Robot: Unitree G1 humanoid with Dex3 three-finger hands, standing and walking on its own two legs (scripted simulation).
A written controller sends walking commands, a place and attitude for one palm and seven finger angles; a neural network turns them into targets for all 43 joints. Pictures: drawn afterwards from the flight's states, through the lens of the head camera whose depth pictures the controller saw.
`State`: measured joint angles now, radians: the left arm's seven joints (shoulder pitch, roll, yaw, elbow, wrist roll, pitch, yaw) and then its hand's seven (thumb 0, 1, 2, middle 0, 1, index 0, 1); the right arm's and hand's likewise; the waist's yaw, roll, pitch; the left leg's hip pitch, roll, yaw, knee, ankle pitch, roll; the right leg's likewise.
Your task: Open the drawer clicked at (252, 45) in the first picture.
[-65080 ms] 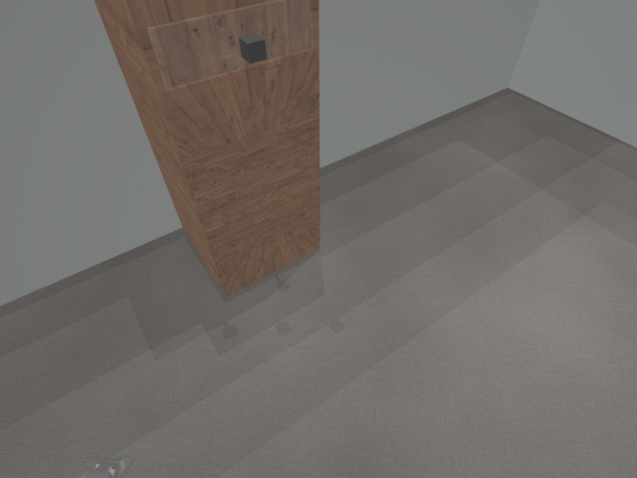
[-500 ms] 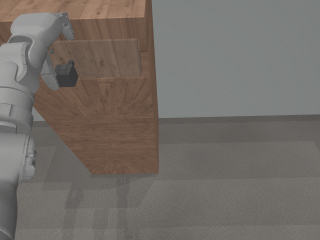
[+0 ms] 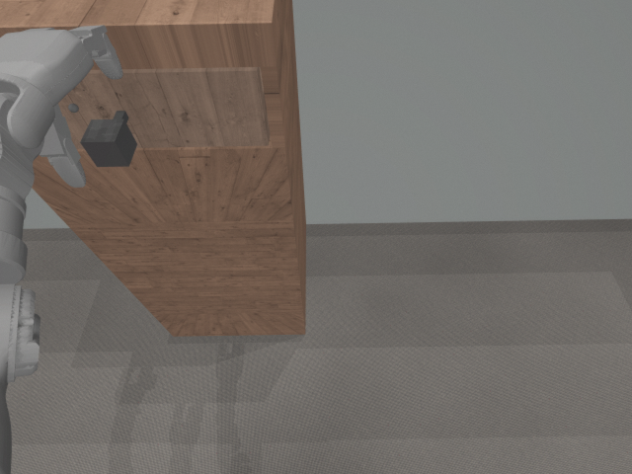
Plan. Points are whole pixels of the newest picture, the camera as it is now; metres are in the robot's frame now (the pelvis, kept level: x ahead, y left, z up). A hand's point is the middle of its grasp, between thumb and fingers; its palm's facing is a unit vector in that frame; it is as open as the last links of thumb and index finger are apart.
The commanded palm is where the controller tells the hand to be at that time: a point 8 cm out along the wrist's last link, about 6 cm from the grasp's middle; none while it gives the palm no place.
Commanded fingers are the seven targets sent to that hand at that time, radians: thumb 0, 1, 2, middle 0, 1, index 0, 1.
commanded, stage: lift the fingers back up to retry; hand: left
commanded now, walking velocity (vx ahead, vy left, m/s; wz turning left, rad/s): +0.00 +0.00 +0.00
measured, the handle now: (114, 133) +0.53 +0.26 +0.13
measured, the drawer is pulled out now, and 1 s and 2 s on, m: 0.00 0.00 0.00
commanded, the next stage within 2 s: re-aim the fingers above the handle in 0.08 s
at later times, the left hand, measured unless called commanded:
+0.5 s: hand (61, 124) +0.48 +0.29 +0.18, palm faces -0.10 +0.00 -0.99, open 13.8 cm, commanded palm +0.48 +0.28 +0.25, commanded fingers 0.00 -0.50 0.30 -0.30 -1.20 -0.30 -1.20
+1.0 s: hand (71, 111) +0.49 +0.27 +0.19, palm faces -0.05 -0.01 -1.00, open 13.6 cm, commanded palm +0.48 +0.28 +0.26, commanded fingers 0.00 -0.50 0.30 -0.30 -1.20 -0.30 -1.20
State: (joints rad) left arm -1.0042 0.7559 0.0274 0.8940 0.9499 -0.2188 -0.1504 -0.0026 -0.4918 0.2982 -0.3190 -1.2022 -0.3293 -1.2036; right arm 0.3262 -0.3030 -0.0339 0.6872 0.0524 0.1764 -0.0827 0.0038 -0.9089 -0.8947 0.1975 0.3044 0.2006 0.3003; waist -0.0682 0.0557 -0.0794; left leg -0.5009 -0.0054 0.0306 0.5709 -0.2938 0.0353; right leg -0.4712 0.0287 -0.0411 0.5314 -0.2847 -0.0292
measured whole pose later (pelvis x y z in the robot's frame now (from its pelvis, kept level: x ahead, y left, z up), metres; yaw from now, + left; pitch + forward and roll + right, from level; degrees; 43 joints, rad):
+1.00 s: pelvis +0.00 +0.02 +0.00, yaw +0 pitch +12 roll -1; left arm -1.05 0.71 -0.03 0.95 0.98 -0.15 -0.15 0.00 -0.49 0.30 -0.32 -1.20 -0.37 -1.21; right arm 0.31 -0.27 -0.01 0.67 0.06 0.18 -0.06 0.00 -0.91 -0.89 0.20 0.30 0.20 0.30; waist -0.07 0.06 -0.08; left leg -0.49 -0.03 0.04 0.56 -0.29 0.06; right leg -0.46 0.01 -0.03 0.52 -0.28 -0.01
